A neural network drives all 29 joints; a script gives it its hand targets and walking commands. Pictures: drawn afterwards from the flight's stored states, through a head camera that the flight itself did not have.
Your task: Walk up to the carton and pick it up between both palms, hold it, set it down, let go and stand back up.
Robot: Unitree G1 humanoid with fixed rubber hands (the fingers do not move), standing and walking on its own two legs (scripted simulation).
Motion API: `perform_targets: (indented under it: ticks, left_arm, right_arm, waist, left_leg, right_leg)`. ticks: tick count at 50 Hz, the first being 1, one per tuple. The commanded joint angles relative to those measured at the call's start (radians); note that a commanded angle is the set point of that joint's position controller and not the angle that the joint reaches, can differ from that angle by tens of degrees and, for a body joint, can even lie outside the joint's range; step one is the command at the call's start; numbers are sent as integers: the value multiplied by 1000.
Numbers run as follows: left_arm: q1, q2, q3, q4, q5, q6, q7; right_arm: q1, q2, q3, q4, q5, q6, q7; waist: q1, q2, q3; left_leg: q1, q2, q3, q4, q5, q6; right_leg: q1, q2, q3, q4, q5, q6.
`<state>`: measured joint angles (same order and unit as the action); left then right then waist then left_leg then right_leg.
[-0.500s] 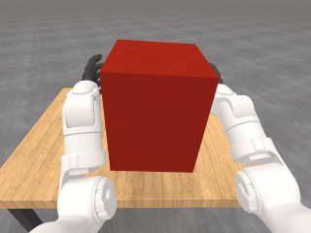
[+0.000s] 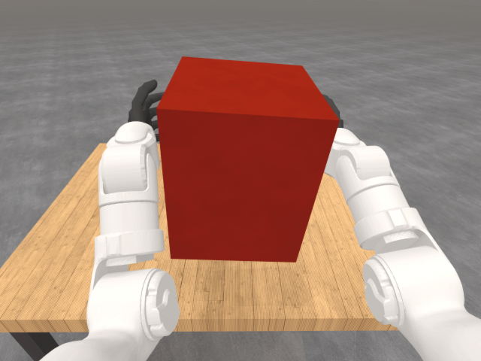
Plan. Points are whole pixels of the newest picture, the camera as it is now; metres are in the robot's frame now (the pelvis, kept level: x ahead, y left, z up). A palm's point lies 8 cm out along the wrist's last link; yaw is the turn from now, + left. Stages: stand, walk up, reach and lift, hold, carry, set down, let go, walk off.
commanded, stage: hold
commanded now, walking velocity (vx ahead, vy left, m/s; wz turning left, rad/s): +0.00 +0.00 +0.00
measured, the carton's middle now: (238, 158) +0.37 +0.01 +0.23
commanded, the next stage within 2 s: none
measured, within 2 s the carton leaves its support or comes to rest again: neither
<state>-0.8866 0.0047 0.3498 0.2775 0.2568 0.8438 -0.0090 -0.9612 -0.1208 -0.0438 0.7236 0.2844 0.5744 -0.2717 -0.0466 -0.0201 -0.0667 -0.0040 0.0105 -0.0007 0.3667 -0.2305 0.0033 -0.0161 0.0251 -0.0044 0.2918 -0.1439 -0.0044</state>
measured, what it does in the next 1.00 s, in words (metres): stands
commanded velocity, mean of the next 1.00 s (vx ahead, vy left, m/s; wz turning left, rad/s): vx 0.00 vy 0.00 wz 0.00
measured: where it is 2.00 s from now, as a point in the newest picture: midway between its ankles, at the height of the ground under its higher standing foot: outside the picture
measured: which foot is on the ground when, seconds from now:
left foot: down 0.00-1.00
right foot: down 0.00-1.00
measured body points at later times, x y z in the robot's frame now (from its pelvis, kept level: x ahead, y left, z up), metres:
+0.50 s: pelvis +0.00 +0.00 +0.00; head -0.10 +0.01 +0.44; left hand +0.36 +0.16 +0.31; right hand +0.38 -0.14 +0.28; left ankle -0.01 +0.11 -0.75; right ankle +0.02 -0.12 -0.75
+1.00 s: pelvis +0.01 +0.00 +0.00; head -0.11 +0.02 +0.43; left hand +0.36 +0.16 +0.32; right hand +0.38 -0.13 +0.30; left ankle -0.01 +0.11 -0.75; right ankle +0.02 -0.12 -0.75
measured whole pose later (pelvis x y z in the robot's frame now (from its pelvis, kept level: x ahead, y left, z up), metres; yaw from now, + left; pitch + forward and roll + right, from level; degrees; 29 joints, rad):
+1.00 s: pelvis +0.01 +0.00 +0.00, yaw +0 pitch -7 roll -1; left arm -0.89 0.01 0.35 0.29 0.26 0.82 -0.01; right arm -0.96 -0.12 -0.04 0.73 0.28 0.56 -0.27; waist -0.05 -0.01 -0.18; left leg -0.01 0.01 0.00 0.37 -0.25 0.00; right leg -0.02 0.03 0.00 0.29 -0.16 0.00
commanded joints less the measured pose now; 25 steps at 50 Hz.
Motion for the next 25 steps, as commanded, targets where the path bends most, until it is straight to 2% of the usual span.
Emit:
perform_targets:
  ticks: [1,2,3,4,5,8,9,10,11,13,14,16,17,18,19,20,22,23,24,25]
  left_arm:
    - [-679,-620,-492,-56,-170,-41,-87]
    - [-599,-585,-422,6,-94,-10,-113]
    - [-560,-530,-361,66,-46,18,-146]
    - [-579,-488,-315,96,-17,27,-176]
    - [-547,-489,-320,127,0,45,-206]
    - [-576,-491,-324,70,-2,65,-254]
    - [-587,-521,-356,17,-29,59,-255]
    - [-607,-545,-385,-3,-56,51,-250]
    - [-627,-589,-445,-88,-86,37,-239]
    - [-722,-650,-522,-160,-144,12,-199]
    - [-752,-672,-557,-210,-163,-3,-177]
    - [-767,-699,-608,-254,-205,-23,-136]
    - [-841,-700,-638,-292,-244,-42,-118]
    - [-847,-713,-654,-313,-263,-48,-104]
    - [-787,-703,-642,-266,-256,-46,-97]
    - [-793,-678,-590,-217,-227,-40,-94]
    - [-742,-641,-521,-68,-181,-29,-106]
    - [-723,-624,-469,10,-150,-21,-117]
    - [-701,-591,-422,48,-94,-9,-134]
    - [-691,-584,-389,105,-63,0,-155]
  right_arm:
    - [-912,692,335,-500,221,-51,90]
    - [-851,655,307,-404,203,-28,85]
    - [-841,634,291,-322,180,-6,85]
    - [-819,614,282,-253,177,13,85]
    - [-836,596,262,-255,162,18,83]
    - [-871,586,264,-282,184,36,83]
    - [-863,579,272,-325,202,35,86]
    - [-895,588,272,-354,207,26,90]
    - [-887,606,291,-435,219,13,89]
    - [-992,614,280,-570,240,-26,100]
    - [-959,619,289,-573,251,-32,101]
    - [-1028,657,325,-687,262,-61,107]
    - [-1037,677,326,-686,256,-71,112]
    - [-1010,676,318,-670,241,-69,117]
    - [-1016,682,334,-688,247,-71,111]
    - [-962,680,312,-594,222,-57,109]
    - [-974,667,283,-509,190,-49,116]
    - [-981,662,264,-461,167,-43,118]
    - [-942,662,253,-371,148,-31,116]
    - [-933,617,210,-290,122,-28,120]
  waist:
    - [-52,68,-406]
    - [-42,57,-292]
    - [-31,17,-202]
    - [-18,3,-131]
    - [-29,11,-120]
    - [-40,-1,-109]
    - [-46,24,-167]
    - [-53,17,-191]
    - [-69,84,-277]
    - [-96,122,-413]
    - [-103,175,-473]
    - [-90,156,-573]
    - [-86,173,-605]
    - [-102,161,-619]
    - [-82,156,-617]
    - [-79,130,-529]
    - [-57,90,-402]
    - [-56,50,-332]
    - [-45,53,-245]
    - [-59,62,-158]
  left_leg:
    - [-35,-46,-43,30,471,-52]
    - [-51,-43,-42,-5,418,-46]
    - [-91,-51,-28,-40,334,-32]
    - [-127,-47,-20,-69,266,-31]
    - [-133,-53,-11,-71,235,-34]
    - [-138,-48,-11,-79,282,-44]
    - [-127,-44,-11,-70,323,-55]
    - [-136,-45,-13,-66,313,-56]
    - [-120,-39,-9,-43,383,-79]
    - [-51,-32,-24,-4,483,-99]
    - [-23,-35,-28,14,511,-117]
    - [16,-40,-37,39,531,-108]
    - [12,-38,-41,41,545,-116]
    - [18,-30,-48,46,546,-125]
    - [31,-36,-44,51,544,-115]
    - [-12,-34,-41,27,485,-100]
    - [-92,-42,-32,-22,309,-68]
    - [-124,-45,-30,-45,224,-49]
    - [-154,-47,-21,-70,171,-40]
    - [-196,-39,-25,-104,97,-45]
  right_leg:
    - [222,81,-15,15,410,48]
    - [238,74,-16,1,376,49]
    - [241,62,-14,-11,313,49]
    - [237,57,-1,-16,283,44]
    - [251,47,0,-16,285,42]
    - [289,49,11,-5,319,42]
    - [304,57,9,6,337,40]
    - [311,66,4,11,315,38]
    - [332,76,0,27,349,28]
    - [291,88,-16,39,336,24]
    - [281,92,-23,42,310,16]
    - [260,98,-41,43,311,26]
    - [253,96,-40,46,321,20]
    - [239,104,-43,45,309,18]
    - [227,101,-37,43,324,19]
    - [225,101,-31,23,294,17]
    - [207,87,-25,6,207,18]
    - [198,78,-29,-4,169,24]
    - [191,68,-31,-10,143,25]
    - [182,62,-31,-15,83,17]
